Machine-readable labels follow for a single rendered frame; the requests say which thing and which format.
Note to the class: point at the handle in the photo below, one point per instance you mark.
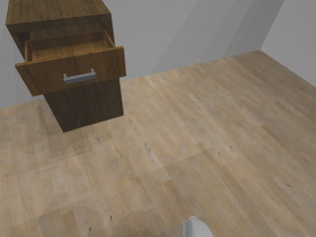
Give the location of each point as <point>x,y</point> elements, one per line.
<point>79,78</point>

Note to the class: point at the drawer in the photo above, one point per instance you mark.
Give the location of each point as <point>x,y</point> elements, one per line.
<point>48,59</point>

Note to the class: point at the right robot thigh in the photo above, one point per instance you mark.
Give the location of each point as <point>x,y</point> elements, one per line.
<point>195,228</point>

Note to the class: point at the cabinet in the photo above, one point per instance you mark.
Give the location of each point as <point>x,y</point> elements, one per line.
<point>40,19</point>

